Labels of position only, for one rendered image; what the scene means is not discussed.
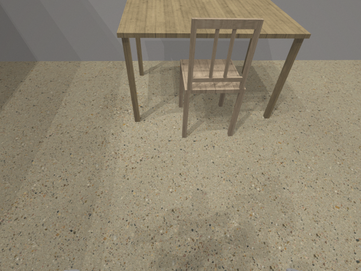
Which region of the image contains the table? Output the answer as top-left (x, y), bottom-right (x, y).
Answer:
top-left (117, 0), bottom-right (311, 122)

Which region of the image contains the chair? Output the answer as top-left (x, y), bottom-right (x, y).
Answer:
top-left (179, 18), bottom-right (264, 138)

